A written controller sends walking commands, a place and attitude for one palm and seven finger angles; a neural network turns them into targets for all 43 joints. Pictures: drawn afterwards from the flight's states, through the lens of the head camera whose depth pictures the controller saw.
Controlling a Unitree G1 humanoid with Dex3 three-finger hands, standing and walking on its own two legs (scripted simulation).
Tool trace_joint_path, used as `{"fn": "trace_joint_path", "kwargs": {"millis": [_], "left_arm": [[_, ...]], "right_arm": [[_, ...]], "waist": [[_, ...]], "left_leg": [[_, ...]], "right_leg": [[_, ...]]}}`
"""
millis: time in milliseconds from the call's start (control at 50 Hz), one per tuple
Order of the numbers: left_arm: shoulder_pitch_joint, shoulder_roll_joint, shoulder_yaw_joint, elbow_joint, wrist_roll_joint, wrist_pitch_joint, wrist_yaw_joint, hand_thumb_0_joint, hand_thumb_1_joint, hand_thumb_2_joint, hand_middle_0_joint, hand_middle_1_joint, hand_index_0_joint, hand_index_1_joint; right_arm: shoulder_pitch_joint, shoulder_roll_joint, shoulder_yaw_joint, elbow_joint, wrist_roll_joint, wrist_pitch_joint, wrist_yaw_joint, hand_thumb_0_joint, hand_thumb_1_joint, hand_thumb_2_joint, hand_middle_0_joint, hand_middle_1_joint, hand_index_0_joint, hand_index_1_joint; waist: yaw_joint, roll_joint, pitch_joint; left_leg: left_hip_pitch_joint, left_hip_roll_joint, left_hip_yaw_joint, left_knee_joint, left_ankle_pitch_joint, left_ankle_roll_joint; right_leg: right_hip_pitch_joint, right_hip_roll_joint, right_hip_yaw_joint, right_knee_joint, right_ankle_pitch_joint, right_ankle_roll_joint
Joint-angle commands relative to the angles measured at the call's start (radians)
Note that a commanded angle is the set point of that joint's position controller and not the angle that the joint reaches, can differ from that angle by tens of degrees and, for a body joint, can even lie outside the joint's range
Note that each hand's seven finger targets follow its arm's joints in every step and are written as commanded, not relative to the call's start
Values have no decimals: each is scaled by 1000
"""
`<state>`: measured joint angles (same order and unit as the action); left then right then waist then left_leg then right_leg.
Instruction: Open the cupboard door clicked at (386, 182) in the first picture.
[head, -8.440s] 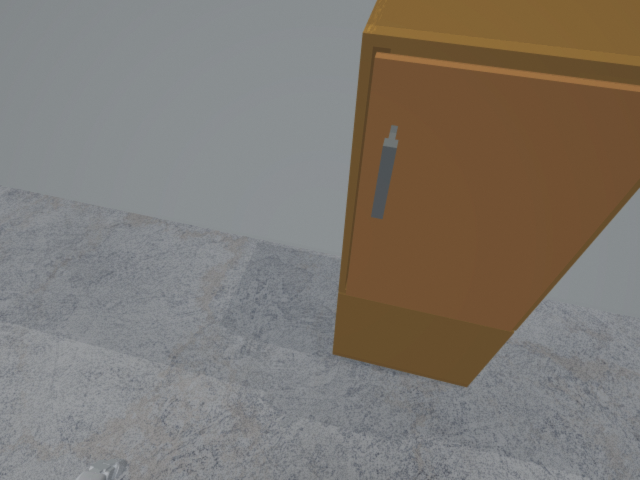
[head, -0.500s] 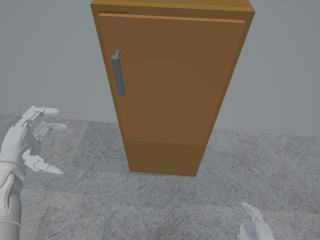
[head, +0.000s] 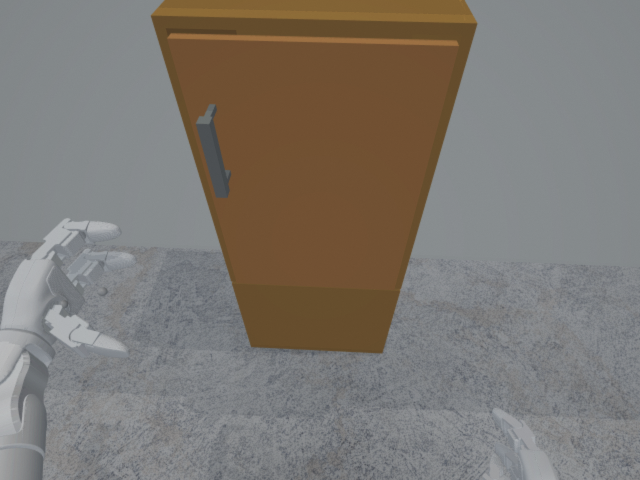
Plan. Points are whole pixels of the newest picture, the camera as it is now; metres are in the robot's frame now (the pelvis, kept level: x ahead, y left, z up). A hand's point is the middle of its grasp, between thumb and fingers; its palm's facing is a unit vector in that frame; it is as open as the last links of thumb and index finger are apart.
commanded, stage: move the hooked fingers beside the handle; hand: left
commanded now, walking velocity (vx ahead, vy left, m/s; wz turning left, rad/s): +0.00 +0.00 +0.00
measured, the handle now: (217, 152) +0.58 +0.22 +0.08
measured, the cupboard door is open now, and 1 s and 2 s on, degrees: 0 0 0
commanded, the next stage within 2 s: none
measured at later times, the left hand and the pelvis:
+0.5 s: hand (119, 256) +0.34 +0.28 +0.10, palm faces +0.04 -1.00 +0.00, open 14.0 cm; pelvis -0.01 +0.00 +0.00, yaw +0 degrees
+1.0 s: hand (152, 213) +0.42 +0.27 +0.10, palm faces +0.03 -1.00 +0.00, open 14.0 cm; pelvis +0.00 +0.02 -0.01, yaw -1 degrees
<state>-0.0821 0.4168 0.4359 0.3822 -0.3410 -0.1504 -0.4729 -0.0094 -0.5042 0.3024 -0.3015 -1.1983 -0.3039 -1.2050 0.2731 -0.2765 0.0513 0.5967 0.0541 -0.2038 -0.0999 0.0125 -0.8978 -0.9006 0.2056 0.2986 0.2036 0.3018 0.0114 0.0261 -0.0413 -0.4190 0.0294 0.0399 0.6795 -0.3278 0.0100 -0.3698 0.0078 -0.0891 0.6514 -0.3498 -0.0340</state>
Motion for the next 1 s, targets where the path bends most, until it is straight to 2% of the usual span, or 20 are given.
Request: {"fn": "trace_joint_path", "kwargs": {"millis": [0, 20, 100, 200, 240, 320, 360, 480, 520, 540, 580, 620, 660, 740, 780, 840, 860, 920, 960, 980], "left_arm": [[-231, 269, 84, -180, -32, -60, -8, 0, -500, 300, -300, -1200, -300, -1200], [-235, 268, 81, -181, -31, -60, -8, 0, -500, 300, -300, -1200, -300, -1200], [-266, 291, 97, -160, -31, -59, -10, 0, -500, 300, -300, -1200, -300, -1200], [-440, 292, 58, -104, -10, -79, -11, 0, -500, 300, -300, -1200, -300, -1200], [-462, 333, 85, -68, -11, -87, -12, 0, -500, 300, -300, -1200, -300, -1200], [-491, 328, 70, 12, 2, -92, -23, 0, -500, 300, -300, -1200, -300, -1200], [-537, 359, 81, 54, 6, -91, -28, 0, -500, 300, -300, -1200, -300, -1200], [-621, 360, 64, 126, 26, -111, -13, 0, -500, 300, -300, -1200, -300, -1200], [-680, 338, 32, 122, 40, -121, -4, 0, -500, 300, -300, -1200, -300, -1200], [-684, 352, 47, 155, 37, -122, 2, 0, -500, 300, -300, -1200, -300, -1200], [-697, 363, 53, 170, 49, -129, 11, 0, -500, 300, -300, -1200, -300, -1200], [-726, 330, 19, 177, 58, -134, 23, 0, -500, 300, -300, -1200, -300, -1200], [-756, 369, 50, 189, 63, -142, 36, 0, -500, 300, -300, -1200, -300, -1200], [-804, 372, 42, 229, 83, -157, 56, 0, -500, 300, -300, -1200, -300, -1200], [-807, 387, 60, 228, 91, -168, 62, 0, -500, 300, -300, -1200, -300, -1200], [-843, 335, 12, 266, 91, -173, 61, 0, -500, 300, -300, -1200, -300, -1200], [-833, 378, 56, 309, 90, -168, 64, 0, -500, 300, -300, -1200, -300, -1200], [-917, 407, 46, 396, 114, -168, 59, 0, -500, 300, -300, -1200, -300, -1200], [-987, 427, 44, 407, 124, -186, 58, 0, -500, 300, -300, -1200, -300, -1200], [-1005, 431, 43, 408, 131, -198, 58, 0, -500, 300, -300, -1200, -300, -1200]], "right_arm": [[-59, -134, -59, -148, 9, -55, -7, 0, -900, -900, 200, 300, 200, 300], [-61, -133, -58, -148, 10, -55, -7, 0, -900, -900, 200, 300, 200, 300], [-59, -137, -59, -146, 8, -48, -8, 0, -900, -900, 200, 300, 200, 300], [-49, -136, -56, -124, 11, -40, -15, 0, -900, -900, 200, 300, 200, 300], [-41, -142, -55, -119, 8, -35, -15, 0, -900, -900, 200, 300, 200, 300], [-33, -142, -57, -116, 11, -23, -13, 0, -900, -900, 200, 300, 200, 300], [-25, -148, -56, -113, 11, -14, -11, 0, -900, -900, 200, 300, 200, 300], [12, -155, -63, -116, 9, 7, -5, 0, -900, -900, 200, 300, 200, 300], [23, -155, -64, -111, 8, 13, -3, 0, -900, -900, 200, 300, 200, 300], [33, -159, -65, -108, 6, 18, -2, 0, -900, -900, 200, 300, 200, 300], [45, -162, -69, -103, 5, 27, 1, 0, -900, -900, 200, 300, 200, 300], [54, -159, -69, -100, 5, 34, 5, 0, -900, -900, 200, 300, 200, 300], [68, -166, -72, -95, 0, 42, 6, 0, -900, -900, 200, 300, 200, 300], [90, -167, -72, -87, -4, 62, 11, 0, -900, -900, 200, 300, 200, 300], [102, -167, -76, -85, -7, 69, 16, 0, -900, -900, 200, 300, 200, 300], [115, -166, -76, -80, -7, 83, 19, 0, -900, -900, 200, 300, 200, 300], [121, -172, -80, -74, -7, 89, 19, 0, -900, -900, 200, 300, 200, 300], [129, -177, -73, -66, -7, 106, 16, 0, -900, -900, 200, 300, 200, 300], [142, -180, -75, -61, -9, 116, 15, 0, -900, -900, 200, 300, 200, 300], [149, -180, -76, -60, -12, 118, 15, 0, -900, -900, 200, 300, 200, 300]], "waist": [[1, 25, -215], [0, 45, -202], [-4, -2, -210], [-33, 44, -213], [-24, 29, -230], [-24, 47, -245], [-26, 44, -235], [-31, 29, -278], [-44, 74, -283], [-43, 27, -274], [-41, 59, -297], [-51, 61, -294], [-48, 43, -325], [-54, 56, -322], [-49, 97, -368], [-73, 48, -340], [-66, 28, -337], [-84, 54, -291], [-95, 48, -328], [-93, 85, -358]], "left_leg": [[125, -31, -43, -76, 221, 25], [121, -32, -39, -75, 209, 24], [99, -32, -38, -66, 202, 26], [100, -34, -36, -53, 175, 26], [87, -32, -40, -44, 181, 26], [83, -33, -37, -45, 185, 26], [61, -32, -39, -42, 186, 25], [66, -30, -47, -41, 187, 26], [84, -29, -49, -39, 186, 25], [74, -28, -54, -35, 191, 28], [80, -26, -54, -38, 193, 25], [93, -24, -59, -41, 202, 25], [95, -20, -63, -37, 226, 24], [97, -17, -67, -33, 253, 22], [130, -14, -66, -27, 295, 18], [127, -8, -70, -20, 310, 20], [98, -9, -63, -20, 287, 21], [46, -13, -58, -19, 222, 24], [58, -11, -62, -8, 232, 26], [79, -10, -65, -2, 249, 23]], "right_leg": [[43, 6, 69, -95, 280, 21], [31, 4, 70, -99, 269, 22], [41, 1, 82, -96, 271, 27], [13, -4, 98, -97, 238, 27], [33, -4, 108, -91, 244, 24], [21, -4, 98, -79, 257, 23], [22, -3, 99, -73, 261, 20], [0, 6, 82, -57, 248, 16], [-34, 9, 74, -52, 237, 13], [-29, 15, 74, -50, 239, 12], [-37, 14, 72, -46, 237, 12], [-57, 15, 64, -45, 238, 11], [-42, 19, 63, -35, 258, 10], [-56, 23, 57, -25, 266, 6], [-57, 22, 59, -18, 298, 7], [-85, 29, 52, -18, 297, 9], [-77, 28, 57, -21, 296, 12], [-109, 23, 61, -20, 252, 13], [-113, 25, 64, -12, 255, 13], [-121, 25, 64, -5, 259, 11]]}}
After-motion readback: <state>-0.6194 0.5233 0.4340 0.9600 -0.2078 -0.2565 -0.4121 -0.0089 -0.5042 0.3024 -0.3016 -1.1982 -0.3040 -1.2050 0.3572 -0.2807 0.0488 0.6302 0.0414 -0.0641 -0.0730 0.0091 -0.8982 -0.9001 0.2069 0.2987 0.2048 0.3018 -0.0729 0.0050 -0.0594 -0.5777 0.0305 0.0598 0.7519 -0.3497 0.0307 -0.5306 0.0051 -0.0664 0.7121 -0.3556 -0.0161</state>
